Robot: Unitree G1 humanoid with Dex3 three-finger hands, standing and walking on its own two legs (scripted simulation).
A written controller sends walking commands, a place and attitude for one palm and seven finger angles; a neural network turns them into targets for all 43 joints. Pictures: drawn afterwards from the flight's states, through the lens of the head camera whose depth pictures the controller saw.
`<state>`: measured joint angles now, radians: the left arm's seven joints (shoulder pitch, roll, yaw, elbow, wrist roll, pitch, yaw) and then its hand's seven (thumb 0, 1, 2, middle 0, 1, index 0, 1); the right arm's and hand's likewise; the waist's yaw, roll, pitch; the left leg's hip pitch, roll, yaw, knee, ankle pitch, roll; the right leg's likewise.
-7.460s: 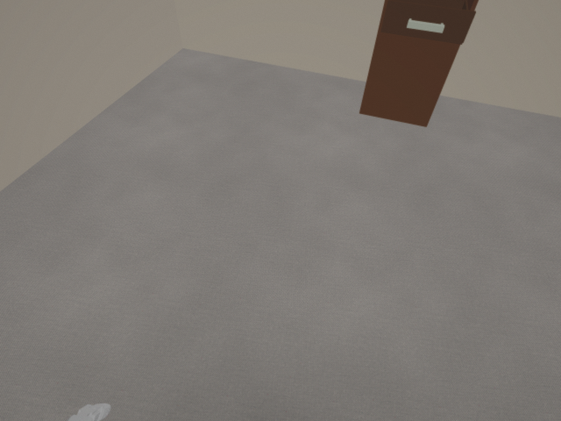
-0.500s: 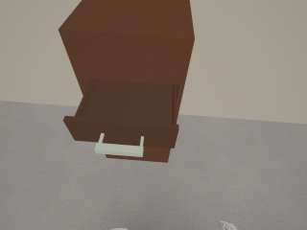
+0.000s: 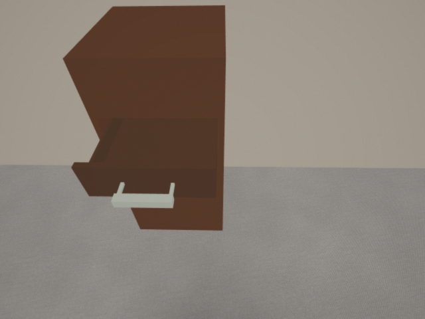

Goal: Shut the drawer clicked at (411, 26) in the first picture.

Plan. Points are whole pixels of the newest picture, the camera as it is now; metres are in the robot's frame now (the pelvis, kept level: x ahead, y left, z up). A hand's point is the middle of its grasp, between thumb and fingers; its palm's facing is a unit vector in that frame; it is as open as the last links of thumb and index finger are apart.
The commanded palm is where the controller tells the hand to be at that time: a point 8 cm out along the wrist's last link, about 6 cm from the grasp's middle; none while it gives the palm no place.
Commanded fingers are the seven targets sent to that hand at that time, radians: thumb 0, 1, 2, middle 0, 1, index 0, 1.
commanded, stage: come to a stop and stand still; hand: left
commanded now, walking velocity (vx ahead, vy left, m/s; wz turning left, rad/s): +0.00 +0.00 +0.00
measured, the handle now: (145, 193) +0.45 +0.21 -0.10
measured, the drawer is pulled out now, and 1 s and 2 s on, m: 0.21 0.21 0.21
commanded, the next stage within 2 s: look again from close up in 0.28 s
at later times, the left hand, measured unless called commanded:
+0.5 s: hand out of the picture +0.01 +0.15 -0.17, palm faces +0.03 -0.99 -0.17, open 7.4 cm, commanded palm none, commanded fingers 0.00 0.90 0.90 -0.20 -0.30 -0.20 -0.30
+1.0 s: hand out of the picture +0.07 +0.17 -0.17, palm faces +0.00 -0.98 -0.19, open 7.4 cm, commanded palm +0.16 +0.21 -0.06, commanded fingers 0.00 0.90 0.90 -0.24 -0.34 -0.24 -0.34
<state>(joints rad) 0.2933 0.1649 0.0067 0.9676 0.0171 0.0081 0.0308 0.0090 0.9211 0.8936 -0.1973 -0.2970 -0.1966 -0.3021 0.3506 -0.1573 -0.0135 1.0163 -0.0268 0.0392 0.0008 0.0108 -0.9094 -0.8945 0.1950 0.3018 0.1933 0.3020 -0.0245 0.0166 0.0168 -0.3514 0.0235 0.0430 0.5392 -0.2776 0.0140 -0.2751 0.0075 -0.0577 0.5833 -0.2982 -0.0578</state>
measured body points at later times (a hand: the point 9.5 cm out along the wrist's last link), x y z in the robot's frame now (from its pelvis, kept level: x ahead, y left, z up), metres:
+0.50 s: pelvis +0.01 -0.01 +0.00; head +0.00 -0.01 +0.45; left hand +0.01 +0.21 -0.16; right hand -0.02 -0.22 -0.16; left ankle +0.09 +0.13 -0.73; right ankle +0.03 -0.08 -0.73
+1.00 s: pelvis +0.07 +0.01 +0.01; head +0.09 +0.00 +0.46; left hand +0.07 +0.22 -0.15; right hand +0.07 -0.21 -0.15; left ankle +0.10 +0.13 -0.73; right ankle +0.03 -0.08 -0.73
